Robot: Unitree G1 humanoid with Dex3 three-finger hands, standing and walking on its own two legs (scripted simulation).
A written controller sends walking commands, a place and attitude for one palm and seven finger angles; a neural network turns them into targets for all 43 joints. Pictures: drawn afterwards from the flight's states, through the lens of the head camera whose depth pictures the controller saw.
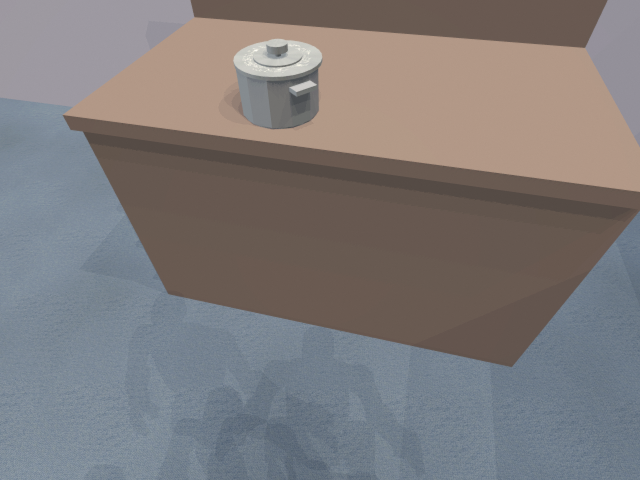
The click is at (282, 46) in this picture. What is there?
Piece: lid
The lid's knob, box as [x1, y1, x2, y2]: [266, 39, 287, 54]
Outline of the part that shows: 266,42 267,51 270,53 278,54 283,53 287,50 287,43 283,39 272,39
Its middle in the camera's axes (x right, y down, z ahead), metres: -0.09 -0.41 +0.82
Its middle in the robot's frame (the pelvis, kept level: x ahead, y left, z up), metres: +0.90 +0.14 +0.15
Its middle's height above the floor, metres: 0.93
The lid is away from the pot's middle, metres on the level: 0.00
